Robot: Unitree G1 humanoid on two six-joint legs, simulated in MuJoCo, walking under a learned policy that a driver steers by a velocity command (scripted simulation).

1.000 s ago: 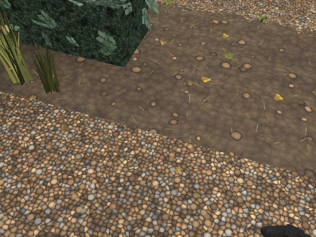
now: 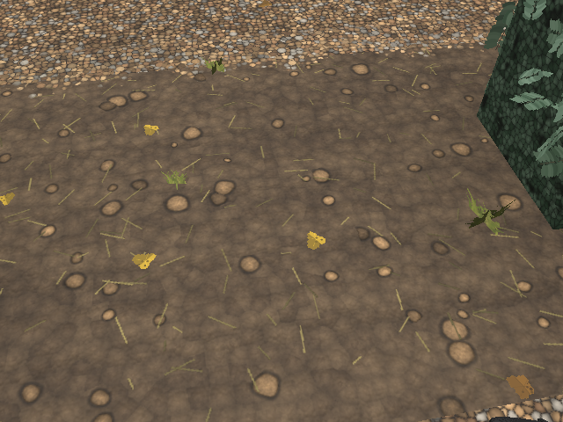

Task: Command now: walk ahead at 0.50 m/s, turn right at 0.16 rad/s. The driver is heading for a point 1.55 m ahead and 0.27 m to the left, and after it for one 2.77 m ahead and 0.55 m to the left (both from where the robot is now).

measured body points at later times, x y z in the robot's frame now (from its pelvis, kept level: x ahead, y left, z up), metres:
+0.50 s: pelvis +0.28 +0.03 +0.02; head +0.31 +0.05 +0.47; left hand +0.49 +0.26 -0.10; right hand +0.25 -0.22 -0.12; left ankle +0.18 +0.14 -0.73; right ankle +0.45 -0.11 -0.69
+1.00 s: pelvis +0.56 -0.01 +0.02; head +0.59 -0.01 +0.47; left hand +0.51 +0.24 -0.13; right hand +0.77 -0.24 -0.09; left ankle +0.76 +0.16 -0.68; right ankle +0.47 -0.10 -0.73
